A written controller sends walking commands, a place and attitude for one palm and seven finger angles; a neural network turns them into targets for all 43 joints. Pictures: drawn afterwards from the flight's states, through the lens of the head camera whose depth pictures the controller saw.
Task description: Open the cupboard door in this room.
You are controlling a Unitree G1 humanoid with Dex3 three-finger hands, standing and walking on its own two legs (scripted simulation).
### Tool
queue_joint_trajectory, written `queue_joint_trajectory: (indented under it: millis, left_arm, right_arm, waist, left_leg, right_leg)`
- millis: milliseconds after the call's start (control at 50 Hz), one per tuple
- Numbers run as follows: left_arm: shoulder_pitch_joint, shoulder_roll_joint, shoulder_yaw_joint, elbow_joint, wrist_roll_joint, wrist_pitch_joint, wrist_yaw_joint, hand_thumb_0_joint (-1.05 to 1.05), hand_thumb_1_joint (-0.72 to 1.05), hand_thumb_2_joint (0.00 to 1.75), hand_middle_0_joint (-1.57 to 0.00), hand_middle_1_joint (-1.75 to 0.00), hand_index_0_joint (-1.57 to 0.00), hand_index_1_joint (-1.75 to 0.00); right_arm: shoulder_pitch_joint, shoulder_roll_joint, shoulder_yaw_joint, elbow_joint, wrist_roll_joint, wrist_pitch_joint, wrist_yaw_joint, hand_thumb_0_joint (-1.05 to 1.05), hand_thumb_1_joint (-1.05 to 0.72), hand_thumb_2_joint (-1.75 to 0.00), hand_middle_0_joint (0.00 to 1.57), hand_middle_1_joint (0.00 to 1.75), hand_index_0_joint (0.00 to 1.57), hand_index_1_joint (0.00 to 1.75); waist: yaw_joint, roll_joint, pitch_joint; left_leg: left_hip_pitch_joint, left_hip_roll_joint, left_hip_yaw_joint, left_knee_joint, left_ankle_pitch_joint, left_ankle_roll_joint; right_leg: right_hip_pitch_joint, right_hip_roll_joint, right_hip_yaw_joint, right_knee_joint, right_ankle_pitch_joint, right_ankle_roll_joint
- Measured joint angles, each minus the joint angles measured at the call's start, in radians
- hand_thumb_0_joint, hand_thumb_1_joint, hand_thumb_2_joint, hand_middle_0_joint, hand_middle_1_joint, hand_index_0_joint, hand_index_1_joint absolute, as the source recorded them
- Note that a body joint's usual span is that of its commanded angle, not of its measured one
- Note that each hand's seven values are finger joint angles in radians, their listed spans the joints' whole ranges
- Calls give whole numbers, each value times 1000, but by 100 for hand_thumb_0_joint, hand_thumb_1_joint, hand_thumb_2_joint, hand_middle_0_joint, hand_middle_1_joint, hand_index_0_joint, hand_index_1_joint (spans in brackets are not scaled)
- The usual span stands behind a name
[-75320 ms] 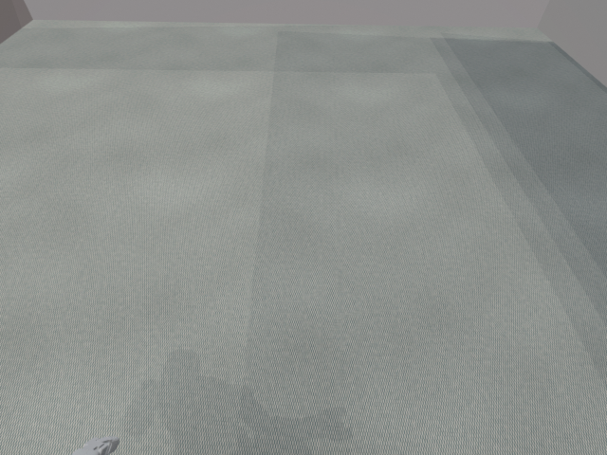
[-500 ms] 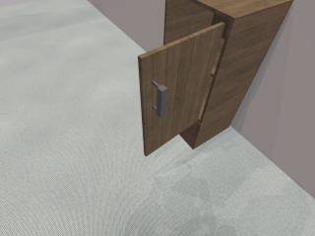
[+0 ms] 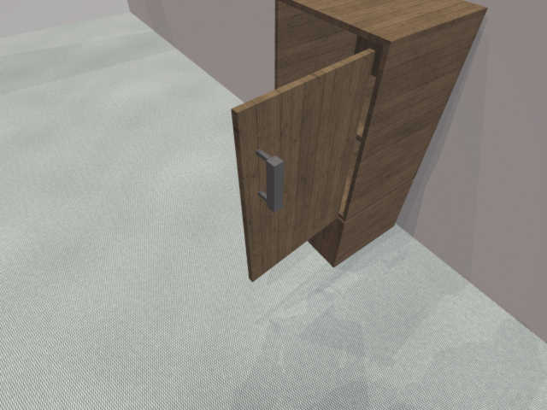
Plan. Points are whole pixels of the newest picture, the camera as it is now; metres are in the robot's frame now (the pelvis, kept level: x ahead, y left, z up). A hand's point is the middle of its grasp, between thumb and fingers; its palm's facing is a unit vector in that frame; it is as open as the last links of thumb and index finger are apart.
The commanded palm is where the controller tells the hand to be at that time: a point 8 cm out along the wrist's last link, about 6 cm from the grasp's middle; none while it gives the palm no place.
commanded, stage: let the arm hang, fingers relaxed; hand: left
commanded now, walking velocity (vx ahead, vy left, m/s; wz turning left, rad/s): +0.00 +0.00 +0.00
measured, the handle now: (268, 180) +0.56 +0.04 -0.01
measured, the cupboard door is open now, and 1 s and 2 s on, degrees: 95 95 95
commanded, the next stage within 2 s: look to check the result in 0.16 s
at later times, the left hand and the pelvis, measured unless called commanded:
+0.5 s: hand out of the picture -0.02 +0.16 -0.17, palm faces +0.05 -0.98 -0.19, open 7.4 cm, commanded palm none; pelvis +0.01 +0.00 +0.00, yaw +0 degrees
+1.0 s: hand out of the picture +0.00 +0.15 -0.17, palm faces +0.05 -0.98 -0.19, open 7.4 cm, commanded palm none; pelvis +0.02 -0.01 +0.00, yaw +0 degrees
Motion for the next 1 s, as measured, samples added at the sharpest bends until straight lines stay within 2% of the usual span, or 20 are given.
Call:
queue_joint_trajectory:
  millis: [440, 1000]
  left_arm:
    - [29, 21, 8, 5, 0, -1, 4, 0, 91, 90, -20, -29, -20, -30]
    - [9, 24, 4, -6, -1, -11, 4, 0, 91, 90, -20, -29, -20, -30]
  right_arm:
    - [-15, -19, -7, -8, 3, -5, -4, 0, -91, -90, 19, 30, 20, 30]
    - [-35, -31, -3, 0, 3, -8, -7, 0, -91, -90, 19, 30, 20, 30]
  waist:
    - [6, -1, 13]
    - [6, -8, 12]
  left_leg:
    - [2, -1, -2, -1, -11, -2]
    - [30, 8, -13, -15, -26, -19]
  right_leg:
    - [6, 0, -1, -7, -9, -1]
    - [43, 11, -10, -38, -19, -15]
